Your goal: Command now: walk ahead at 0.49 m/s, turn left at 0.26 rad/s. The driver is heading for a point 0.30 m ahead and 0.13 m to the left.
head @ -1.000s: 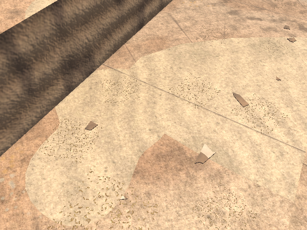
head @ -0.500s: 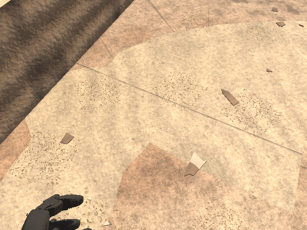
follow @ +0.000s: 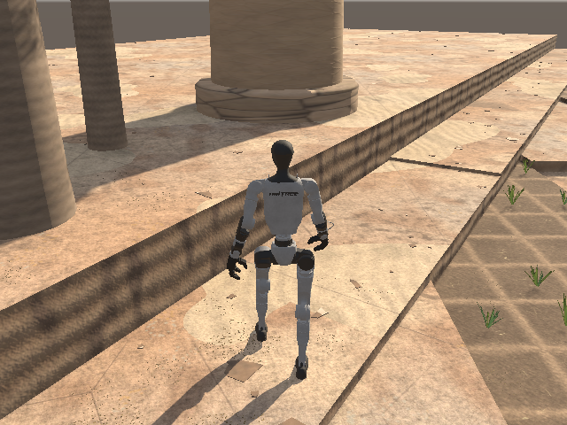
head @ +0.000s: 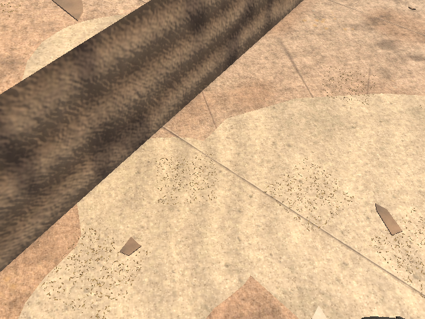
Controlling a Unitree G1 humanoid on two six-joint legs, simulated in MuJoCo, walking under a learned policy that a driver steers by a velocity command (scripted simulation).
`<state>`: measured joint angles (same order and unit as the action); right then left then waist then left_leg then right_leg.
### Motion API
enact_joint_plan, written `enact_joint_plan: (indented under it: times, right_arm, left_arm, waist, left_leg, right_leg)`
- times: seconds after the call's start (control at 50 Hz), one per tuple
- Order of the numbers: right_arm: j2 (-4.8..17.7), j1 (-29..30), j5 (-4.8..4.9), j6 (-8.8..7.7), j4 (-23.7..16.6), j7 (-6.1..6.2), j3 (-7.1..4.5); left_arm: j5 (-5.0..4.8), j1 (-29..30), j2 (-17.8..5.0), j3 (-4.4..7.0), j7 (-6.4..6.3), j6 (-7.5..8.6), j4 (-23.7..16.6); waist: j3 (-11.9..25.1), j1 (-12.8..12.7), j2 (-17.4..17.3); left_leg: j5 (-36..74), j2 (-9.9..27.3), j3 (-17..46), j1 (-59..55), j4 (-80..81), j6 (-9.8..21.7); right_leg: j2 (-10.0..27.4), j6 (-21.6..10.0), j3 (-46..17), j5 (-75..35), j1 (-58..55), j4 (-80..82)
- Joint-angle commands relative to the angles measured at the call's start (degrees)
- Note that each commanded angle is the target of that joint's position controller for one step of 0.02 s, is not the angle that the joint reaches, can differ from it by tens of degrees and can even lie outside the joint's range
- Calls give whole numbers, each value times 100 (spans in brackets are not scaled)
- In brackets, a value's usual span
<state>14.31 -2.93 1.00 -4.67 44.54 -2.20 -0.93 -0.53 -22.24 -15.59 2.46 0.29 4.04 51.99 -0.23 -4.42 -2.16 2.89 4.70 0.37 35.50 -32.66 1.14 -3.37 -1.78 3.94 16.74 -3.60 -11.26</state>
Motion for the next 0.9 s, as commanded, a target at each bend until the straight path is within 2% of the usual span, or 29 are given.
enact_joint_plan:
  times: [0.02,0.04,0.06,0.08,0.1,0.12,0.14,0.16,0.18,0.2,0.22,0.26,0.3,0.34,0.4,0.46,0.5,0.52,0.54,0.56,0.58,0.6,0.62,0.64,0.68,0.7,0.74,0.8,0.9]
  right_arm:
    - [555,578,37,-90,-595,-118,-131]
    - [679,248,24,-85,-546,-123,-197]
    - [875,-477,5,-77,-357,-105,-328]
    - [1236,-1419,5,-55,-116,-51,-507]
    - [1898,-2130,-57,-17,-71,-3,-685]
    - [1575,-2215,41,0,-46,-9,-599]
    - [1277,-1895,-32,4,-128,16,-488]
    - [1092,-1429,-91,12,-268,49,-433]
    - [908,-1070,-116,14,-342,49,-371]
    - [741,-874,-142,4,-384,70,-316]
    - [702,-783,-173,2,-395,77,-300]
    - [834,-777,-180,-44,-327,100,-327]
    - [900,-827,-162,-45,-233,157,-338]
    - [891,-877,-127,15,-151,214,-320]
    - [957,-1064,-145,120,0,268,-311]
    - [902,-1073,-162,210,129,290,-275]
    - [883,-1018,-135,260,192,297,-265]
    - [833,-949,-94,284,210,306,-244]
    - [779,-1115,-109,274,254,306,-222]
    - [698,-1524,-247,205,242,289,-197]
    - [522,-1981,-252,172,385,293,-147]
    - [595,-1796,-222,206,436,309,-137]
    - [603,-1593,-179,294,378,320,-148]
    - [582,-1496,-157,416,378,345,-152]
    - [710,-1447,-187,631,422,375,-177]
    - [885,-1389,-174,667,471,386,-221]
    - [768,-1340,-177,645,502,381,-197]
    - [701,-1280,-170,560,577,382,-188]
    - [635,-1332,-160,540,750,389,-178]
  left_arm:
    - [-11,-77,-1001,264,-51,-53,-142]
    - [7,27,-1064,282,-68,-82,-178]
    - [29,147,-1054,274,-96,-133,-229]
    - [97,110,-950,218,-159,-149,-360]
    - [180,-396,-406,17,-101,-21,-621]
    - [147,-247,-349,-28,-54,177,-565]
    - [-81,196,-843,97,14,327,-708]
    - [-160,533,-870,87,13,389,-795]
    - [-64,675,-848,107,-25,373,-791]
    - [34,641,-866,157,-63,298,-786]
    - [69,521,-765,151,-75,202,-762]
    - [101,312,-574,125,-124,51,-715]
    - [122,482,-474,105,-181,-22,-799]
    - [127,790,-391,77,-185,-35,-870]
    - [101,1264,-417,85,-130,-11,-954]
    - [122,1577,-481,99,-73,13,-1027]
    - [155,1584,-551,126,-41,43,-1038]
    - [179,1392,-573,143,-32,68,-970]
    - [225,1213,-732,182,-52,99,-907]
    - [277,1193,-1083,238,-95,96,-924]
    - [262,1177,-872,194,-122,22,-877]
    - [191,1110,-445,103,-124,-71,-867]
    - [135,1225,-296,43,-115,-137,-820]
    - [115,1476,-320,31,-94,-187,-840]
    - [90,1910,-545,95,-26,-210,-914]
    - [92,1889,-578,113,2,-184,-933]
    - [113,1859,-592,123,5,-136,-807]
    - [99,1855,-487,110,-54,-149,-645]
    - [77,1984,-475,128,-91,-250,-426]
  waist:
    - [-344,122,572]
    - [-93,316,666]
    - [356,700,648]
    - [989,1040,448]
    - [1830,939,-749]
    - [2239,970,-996]
    - [1544,1011,-743]
    - [981,863,-292]
    - [565,652,160]
    - [439,440,147]
    - [431,312,18]
    - [466,177,-68]
    - [464,183,-144]
    - [508,299,-179]
    - [544,551,-207]
    - [413,636,-199]
    - [369,576,-210]
    - [404,423,-155]
    - [518,372,47]
    - [880,678,520]
    - [1269,787,1027]
    - [1358,533,1006]
    - [1240,546,1042]
    - [1016,624,995]
    - [549,706,764]
    - [413,560,455]
    - [461,545,370]
    - [545,508,276]
    - [356,512,161]
  left_leg:
    - [-687,-136,-70,152,199,289]
    - [-884,-329,-231,-382,227,412]
    - [-822,-591,-426,-1364,378,567]
    - [-631,-458,-39,-2905,286,773]
    - [-1304,988,2682,-5350,358,1756]
    - [-1924,1517,4631,-5978,1432,2126]
    - [-1515,1440,3892,-5448,1526,1825]
    - [-350,1262,2929,-4527,1457,1643]
    - [910,1042,2163,-3619,1476,1515]
    - [1599,815,1667,-3045,1557,1373]
    - [2000,690,1440,-2682,1658,1347]
    - [2893,572,990,-2284,1748,1417]
    - [3249,465,675,-2248,1740,1357]
    - [3038,299,436,-2343,1702,1160]
    - [2574,299,428,-2611,1651,979]
    - [2239,497,692,-2894,1460,1015]
    - [2128,570,885,-3079,1110,990]
    - [1891,477,903,-3078,842,867]
    - [1482,221,851,-2945,562,623]
    - [529,-163,738,-2471,215,389]
    - [-833,-399,607,-1811,-51,80]
    - [-1925,-489,512,-1679,-249,-95]
    - [-2463,-458,472,-1632,-192,-170]
    - [-2519,-398,461,-1761,80,-181]
    - [-1829,-374,482,-2258,831,-59]
    - [-1670,-368,522,-2152,824,80]
    - [-1247,-283,576,-2180,836,207]
    - [-719,-258,544,-2281,779,127]
    - [-904,-265,510,-2212,855,96]
  right_leg:
    - [1895,-750,-457,-2609,-300,-214]
    - [1852,-657,-324,-3696,-354,-679]
    - [1646,-504,-58,-4661,-228,-1649]
    - [1413,-282,201,-4390,591,-2994]
    - [617,172,332,-2134,3130,-5320]
    - [-8,252,-593,1362,4326,-6369]
    - [359,134,-982,1201,4856,-6749]
    - [625,77,-862,790,4710,-6592]
    - [838,127,-762,528,4417,-6164]
    - [1009,174,-777,393,3982,-5736]
    - [1030,245,-755,282,3639,-5541]
    - [935,413,-636,-8,3327,-5167]
    - [863,496,-597,-461,3372,-4503]
    - [809,482,-571,-1117,3272,-3675]
    - [693,448,-582,-1854,3031,-2780]
    - [636,359,-648,-1621,2980,-2305]
    - [576,214,-640,-1275,2872,-1952]
    - [540,105,-604,-1603,2525,-1472]
    - [706,-49,-773,-3062,1875,-1066]
    - [1243,-341,-1219,-5052,894,-1522]
    - [1664,-965,-1618,-5708,53,-1857]
    - [1834,-1242,-1865,-5307,40,-1783]
    - [1887,-1260,-2021,-4539,265,-1623]
    - [1787,-1131,-2030,-3821,647,-1496]
    - [1277,-652,-1551,-2545,1505,-1456]
    - [1008,-480,-1231,-2335,1528,-1535]
    - [823,-345,-1005,-2388,1347,-1658]
    - [790,-391,-963,-2827,1102,-1776]
    - [731,-413,-939,-2450,1069,-1728]
